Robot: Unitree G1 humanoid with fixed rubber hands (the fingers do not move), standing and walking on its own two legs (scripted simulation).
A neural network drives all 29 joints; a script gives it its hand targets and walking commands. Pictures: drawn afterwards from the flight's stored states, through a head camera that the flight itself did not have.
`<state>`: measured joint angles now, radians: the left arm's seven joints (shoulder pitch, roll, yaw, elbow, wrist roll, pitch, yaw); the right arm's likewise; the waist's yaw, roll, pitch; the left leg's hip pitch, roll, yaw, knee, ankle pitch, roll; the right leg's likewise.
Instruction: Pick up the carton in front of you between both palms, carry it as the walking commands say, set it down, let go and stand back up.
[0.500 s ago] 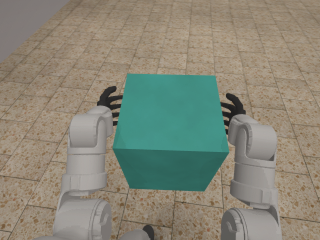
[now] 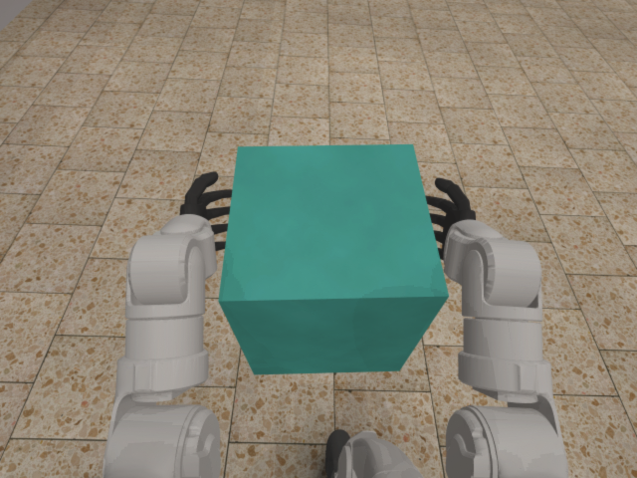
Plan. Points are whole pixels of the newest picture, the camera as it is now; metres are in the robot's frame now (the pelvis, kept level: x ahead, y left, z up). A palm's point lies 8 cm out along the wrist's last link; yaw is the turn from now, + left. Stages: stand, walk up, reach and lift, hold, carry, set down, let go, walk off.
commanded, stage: carry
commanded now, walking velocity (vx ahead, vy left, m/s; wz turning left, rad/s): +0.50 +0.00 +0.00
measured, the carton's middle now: (326, 269) +0.36 -0.02 +0.03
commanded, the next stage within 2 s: none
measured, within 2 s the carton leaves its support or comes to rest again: neither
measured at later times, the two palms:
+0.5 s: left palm (195, 96) +0.63 +0.17 +0.11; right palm (385, 105) +0.63 -0.12 +0.11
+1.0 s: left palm (224, 14) +0.92 +0.16 +0.11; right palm (370, 23) +0.92 -0.14 +0.10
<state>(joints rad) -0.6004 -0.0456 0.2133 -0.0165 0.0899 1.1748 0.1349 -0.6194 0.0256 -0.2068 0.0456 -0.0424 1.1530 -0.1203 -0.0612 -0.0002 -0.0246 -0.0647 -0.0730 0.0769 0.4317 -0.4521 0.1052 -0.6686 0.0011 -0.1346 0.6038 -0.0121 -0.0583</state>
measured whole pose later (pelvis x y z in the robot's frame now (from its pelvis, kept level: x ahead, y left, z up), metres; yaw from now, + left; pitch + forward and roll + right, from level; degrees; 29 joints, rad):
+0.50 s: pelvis +0.34 +0.03 +0.01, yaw +1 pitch +5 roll +1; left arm -0.26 -0.16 0.16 -0.27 0.11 1.16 0.07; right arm -0.24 0.15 -0.16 -0.31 -0.12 1.18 -0.10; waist 0.00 0.00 -0.10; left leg -0.50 0.03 0.17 0.43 -0.02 -0.01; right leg 0.02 -0.02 -0.13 0.30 -0.39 -0.02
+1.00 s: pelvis +0.66 +0.02 +0.00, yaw +0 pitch +3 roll +0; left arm -0.15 -0.13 0.11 -0.34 0.12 1.22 0.08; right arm -0.15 0.13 -0.09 -0.34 -0.12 1.23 -0.09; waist -0.02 0.02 -0.16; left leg 0.07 0.06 0.17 0.36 -0.46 -0.04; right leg -0.48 -0.06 -0.21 0.46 -0.06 -0.03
